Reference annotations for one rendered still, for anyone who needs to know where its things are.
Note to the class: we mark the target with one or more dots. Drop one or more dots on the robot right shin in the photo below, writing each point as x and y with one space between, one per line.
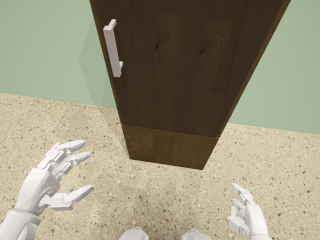
193 230

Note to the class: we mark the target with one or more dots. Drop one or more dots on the left robot thigh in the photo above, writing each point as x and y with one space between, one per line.
134 234

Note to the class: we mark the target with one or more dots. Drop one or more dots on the handle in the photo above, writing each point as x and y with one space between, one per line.
109 35

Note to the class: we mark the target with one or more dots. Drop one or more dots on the left robot forearm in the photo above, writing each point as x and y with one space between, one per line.
19 225

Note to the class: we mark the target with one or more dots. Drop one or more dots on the right robot hand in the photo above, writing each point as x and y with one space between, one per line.
251 221

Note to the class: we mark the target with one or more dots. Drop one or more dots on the cupboard door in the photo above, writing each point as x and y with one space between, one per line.
184 61

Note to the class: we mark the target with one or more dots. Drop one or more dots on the left robot hand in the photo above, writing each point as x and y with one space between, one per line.
33 198

